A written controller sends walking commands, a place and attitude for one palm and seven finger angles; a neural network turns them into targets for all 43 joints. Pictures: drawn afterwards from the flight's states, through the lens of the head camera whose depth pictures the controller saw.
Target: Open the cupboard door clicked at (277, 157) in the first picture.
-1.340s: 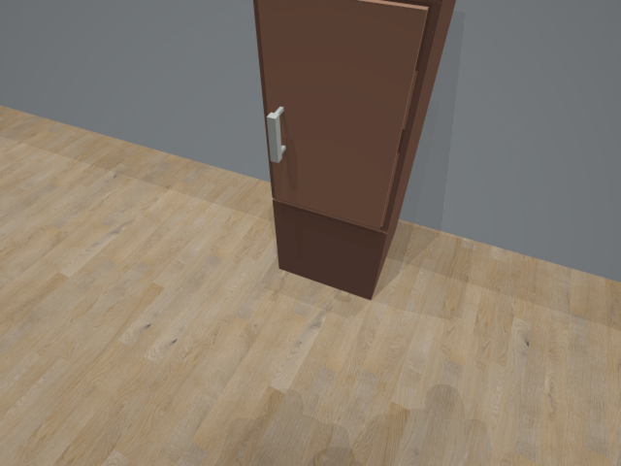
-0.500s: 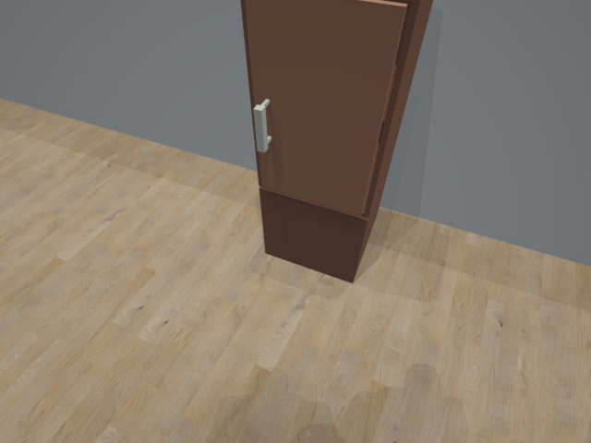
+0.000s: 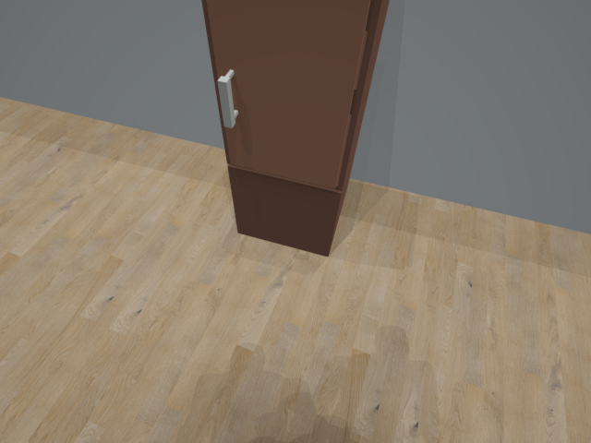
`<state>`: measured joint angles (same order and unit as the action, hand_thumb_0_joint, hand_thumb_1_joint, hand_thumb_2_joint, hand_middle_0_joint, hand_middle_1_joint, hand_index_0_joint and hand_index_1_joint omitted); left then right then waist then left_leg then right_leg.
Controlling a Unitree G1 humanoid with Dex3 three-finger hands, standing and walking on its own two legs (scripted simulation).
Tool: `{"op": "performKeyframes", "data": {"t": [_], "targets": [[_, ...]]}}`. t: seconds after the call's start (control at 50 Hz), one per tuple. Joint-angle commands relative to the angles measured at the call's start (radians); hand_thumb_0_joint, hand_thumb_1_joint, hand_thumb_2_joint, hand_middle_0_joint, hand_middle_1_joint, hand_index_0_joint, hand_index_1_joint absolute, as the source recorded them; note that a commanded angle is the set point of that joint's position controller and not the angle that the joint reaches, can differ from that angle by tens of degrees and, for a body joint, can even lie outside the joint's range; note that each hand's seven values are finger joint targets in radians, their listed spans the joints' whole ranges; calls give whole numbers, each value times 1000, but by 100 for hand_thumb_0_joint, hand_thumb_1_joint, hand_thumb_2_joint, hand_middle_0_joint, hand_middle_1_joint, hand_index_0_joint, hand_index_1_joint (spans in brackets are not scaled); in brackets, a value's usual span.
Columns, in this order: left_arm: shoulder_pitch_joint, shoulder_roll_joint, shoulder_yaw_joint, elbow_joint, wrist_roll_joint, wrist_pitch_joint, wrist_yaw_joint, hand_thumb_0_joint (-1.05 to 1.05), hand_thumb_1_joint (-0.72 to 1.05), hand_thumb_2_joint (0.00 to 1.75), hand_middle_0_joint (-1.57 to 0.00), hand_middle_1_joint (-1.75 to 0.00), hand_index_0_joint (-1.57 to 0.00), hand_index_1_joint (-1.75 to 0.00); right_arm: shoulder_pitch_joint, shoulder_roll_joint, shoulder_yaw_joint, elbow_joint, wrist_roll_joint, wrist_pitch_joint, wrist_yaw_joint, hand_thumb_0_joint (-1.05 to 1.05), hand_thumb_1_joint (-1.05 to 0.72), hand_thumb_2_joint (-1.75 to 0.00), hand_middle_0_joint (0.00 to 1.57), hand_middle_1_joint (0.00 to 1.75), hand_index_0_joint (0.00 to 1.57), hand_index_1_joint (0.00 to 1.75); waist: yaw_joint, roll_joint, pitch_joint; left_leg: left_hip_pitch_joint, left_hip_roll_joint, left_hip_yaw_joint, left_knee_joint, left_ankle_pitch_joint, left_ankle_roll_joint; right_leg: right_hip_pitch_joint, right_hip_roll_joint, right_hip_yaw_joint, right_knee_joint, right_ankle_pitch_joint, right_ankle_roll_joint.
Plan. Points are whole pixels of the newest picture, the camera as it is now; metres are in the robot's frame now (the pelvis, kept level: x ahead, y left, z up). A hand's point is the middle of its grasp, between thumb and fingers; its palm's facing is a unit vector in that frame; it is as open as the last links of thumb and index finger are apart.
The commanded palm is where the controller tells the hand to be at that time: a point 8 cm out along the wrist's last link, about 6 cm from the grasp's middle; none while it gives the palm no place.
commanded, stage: turn to face it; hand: left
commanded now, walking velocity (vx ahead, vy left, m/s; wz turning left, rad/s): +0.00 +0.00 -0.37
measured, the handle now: (230, 98) +0.89 +0.22 -0.08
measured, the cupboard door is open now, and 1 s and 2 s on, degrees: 0 0 0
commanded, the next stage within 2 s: take the last steps up to it in 0.24 s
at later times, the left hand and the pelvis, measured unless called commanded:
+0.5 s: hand out of the picture +0.07 +0.17 -0.18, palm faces -0.14 -0.97 -0.19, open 7.4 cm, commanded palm none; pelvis +0.00 -0.01 +0.00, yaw -10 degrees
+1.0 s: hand (203, 434) +0.15 +0.15 -0.15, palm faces -0.06 -0.97 -0.22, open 7.3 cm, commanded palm none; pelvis +0.13 -0.03 +0.01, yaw -7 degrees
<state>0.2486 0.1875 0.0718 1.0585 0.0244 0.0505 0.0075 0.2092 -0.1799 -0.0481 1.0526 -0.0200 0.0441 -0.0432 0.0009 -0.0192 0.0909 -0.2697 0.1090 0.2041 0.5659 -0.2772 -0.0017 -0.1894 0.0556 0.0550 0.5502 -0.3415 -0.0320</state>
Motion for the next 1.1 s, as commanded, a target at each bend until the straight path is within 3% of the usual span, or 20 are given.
{"op": "performKeyframes", "data": {"t": [0.0, 0.14, 0.18, 0.22, 0.26, 0.28, 0.34, 0.44, 0.48, 0.5, 0.62, 0.68, 0.74, 0.76, 0.78, 0.8, 0.82, 0.84, 0.92, 1.08], "targets": [[-30, 88, 30, -99, 2, 1, 1, 0, 90, 90, -20, -30, -20, -30, 130, -201, -42, -36, -11, -36, -19, 0, -90, -90, 20, 30, 20, 30, -39, 251, -84, 174, 373, -329, -307, 233, 193, -286, -45, -24, 471, -227, 13], [62, 54, 32, -108, 10, 0, -15, 0, 90, 90, -20, -30, -20, -30, -28, -212, -46, -83, -17, -30, -7, 0, -90, -90, 20, 30, 20, 30, 38, 164, -102, 40, 271, -101, -185, 108, 107, -103, -81, -110, 175, -67, 22], [116, 86, 38, -89, 16, -9, -11, 0, 90, 90, -20, -30, -20, -30, -33, -187, -47, -86, -2, -20, 0, 0, -90, -90, 20, 30, 20, 30, 64, 29, -104, -51, 176, -12, -27, 3, 42, 21, -76, -105, -59, 154, 19], [96, 234, 57, -108, 24, -26, 9, 0, 90, 90, -20, -30, -20, -30, -57, -89, -31, -143, 6, -7, 16, 0, -90, -90, 20, 30, 20, 30, 78, -330, -34, -259, -40, -37, 399, -351, -31, -41, -390, 371, -304, 324, -140], [32, 242, 50, -138, 17, -24, 16, 0, 90, 90, -20, -30, -20, -30, -40, -69, -31, -148, 5, 0, 25, 0, -90, -90, 20, 30, 20, 30, 35, -104, -26, -256, -30, -156, 537, -296, -21, -103, -383, 293, -267, 228, -204], [-7, 210, 51, -138, 20, -29, 24, 0, 90, 90, -20, -30, -20, -30, -50, -81, -30, -141, 3, -2, 17, 0, -90, -90, 20, 30, 20, 30, 21, -225, -51, -309, -31, -183, 562, -245, -23, -48, -337, 315, -235, 319, -193], [-27, 159, 36, -137, 17, -39, 33, 0, 90, 90, -20, -30, -20, -30, 11, -82, -20, -123, 7, -16, 18, 0, -90, -90, 20, 30, 20, 30, -11, -184, -143, -213, -32, -195, 441, -200, -28, 29, -299, 198, -163, 467, -163], [-9, 136, 22, -112, 1, -43, 14, 0, 90, 90, -20, -30, -20, -30, 140, -72, -2, -61, 1, -55, 28, 0, -90, -90, 20, 30, 20, 30, -28, -7, -121, 184, -82, -162, -138, -44, -14, -168, -189, 132, -148, -139, -73], [-10, 48, 6, -134, -4, -39, -1, 0, 90, 90, -20, -30, -20, -30, 217, -205, -28, -49, -20, -59, 17, 0, -90, -90, 20, 30, 20, 30, -52, 354, -37, 193, 199, -582, -379, -357, 125, -370, -22, -84, 184, -208, 6], [-66, 57, 3, -156, 2, -46, -4, 0, 90, 90, -20, -30, -20, -30, 219, -200, -27, -58, -20, -51, 15, 0, -90, -90, 20, 30, 20, 30, -58, 301, 49, 97, 256, -653, -439, -418, 206, -408, -39, -78, 332, -199, 1], [-68, 29, -11, -126, 5, -71, -23, 0, 90, 90, -20, -30, -20, -30, 212, -120, 3, -34, -8, -83, 9, 0, -90, -90, 20, 30, 20, 30, -13, 155, -8, 167, 99, -388, -354, 78, 192, -339, -101, -109, 334, -49, 7], [-68, 13, -17, -129, 1, -75, -22, 0, 90, 90, -20, -30, -20, -30, 242, -116, 2, -7, -7, -82, 12, 0, -90, -90, 20, 30, 20, 30, -14, 163, -32, 148, 79, -343, -317, 129, 194, -220, -79, -156, 167, -48, 10], [59, 37, 1, -88, 1, -83, -18, 0, 90, 90, -20, -30, -20, -30, 220, -99, 3, 7, 6, -78, 17, 0, -90, -90, 20, 30, 20, 30, 52, 77, -63, -7, 19, -274, -190, 29, 145, 82, -69, -160, -77, 120, 8], [163, 92, 16, -60, 7, -91, -9, 0, 90, 90, -20, -30, -20, -30, 216, -72, 6, -1, 15, -84, 22, 0, -90, -90, 20, 30, 20, 30, 97, -38, -105, -149, -44, -208, -50, -51, 104, 280, -164, -34, -153, 60, -16], [274, 187, 38, -31, 13, -99, 1, 0, 90, 90, -20, -30, -20, -30, 228, -31, 11, -30, 20, -88, 27, 0, -90, -90, 20, 30, 20, 30, 127, -271, -124, -332, -147, -126, 207, -222, 56, 393, -421, 325, -294, -129, -104], [285, 216, 45, -21, 3, -92, 5, 0, 90, 90, -20, -30, -20, -30, 198, -68, -2, -48, 0, -77, 31, 0, -90, -90, 20, 30, 20, 30, 114, -235, -59, -386, -121, -181, 430, -314, 43, 274, -547, 499, -419, -275, -163], [212, 195, 40, -37, -3, -87, 7, 0, 90, 90, -20, -30, -20, -30, 194, -69, -11, -45, -10, -69, 38, 0, -90, -90, 20, 30, 20, 30, 72, -127, 8, -401, -85, -207, 510, -242, 37, 171, -526, 436, -437, -337, -172], [155, 145, 35, -43, -1, -91, 16, 0, 90, 90, -20, -30, -20, -30, 180, -52, -13, -31, -11, -62, 37, 0, -90, -90, 20, 30, 20, 30, 49, -174, 51, -413, -57, -229, 556, -160, 36, 96, -491, 417, -441, -343, -159], [120, 65, 13, -45, 3, -115, 15, 0, 90, 90, -20, -30, -20, -30, 192, -3, 0, -16, -8, -53, 56, 0, -90, -90, 20, 30, 20, 30, -2, -103, 42, -333, -11, -195, 474, 11, 3, 17, -376, 52, -394, 119, -115], [175, 105, 16, 7, 6, -132, 15, 0, 90, 90, -20, -30, -20, -30, 12, -14, 6, -102, 2, -60, 83, 0, -90, -90, 20, 30, 20, 30, 17, -125, 10, -278, -20, -128, 156, 109, 6, 121, -356, -111, -319, 471, -91]]}}
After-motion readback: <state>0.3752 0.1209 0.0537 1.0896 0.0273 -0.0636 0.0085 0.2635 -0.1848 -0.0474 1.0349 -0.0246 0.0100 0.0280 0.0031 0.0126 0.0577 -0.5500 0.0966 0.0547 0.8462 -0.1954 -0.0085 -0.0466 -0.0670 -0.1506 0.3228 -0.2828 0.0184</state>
